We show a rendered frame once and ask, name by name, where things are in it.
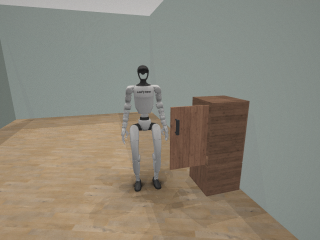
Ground right robot upper arm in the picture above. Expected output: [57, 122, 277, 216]
[125, 85, 134, 110]

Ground robot right hand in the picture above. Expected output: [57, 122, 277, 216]
[121, 128, 129, 144]

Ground cupboard door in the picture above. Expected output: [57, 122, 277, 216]
[169, 105, 210, 170]

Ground left robot thigh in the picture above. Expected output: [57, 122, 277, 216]
[151, 122, 162, 161]

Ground left robot forearm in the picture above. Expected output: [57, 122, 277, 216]
[158, 103, 167, 126]

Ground right robot forearm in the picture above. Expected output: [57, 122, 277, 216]
[122, 104, 130, 128]

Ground left robot shin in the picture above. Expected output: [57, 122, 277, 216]
[153, 157, 161, 180]

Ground robot left hand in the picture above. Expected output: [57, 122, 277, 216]
[161, 125, 169, 141]

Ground handle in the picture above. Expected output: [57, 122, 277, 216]
[175, 119, 180, 136]

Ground left robot upper arm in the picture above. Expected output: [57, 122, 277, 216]
[152, 85, 163, 109]

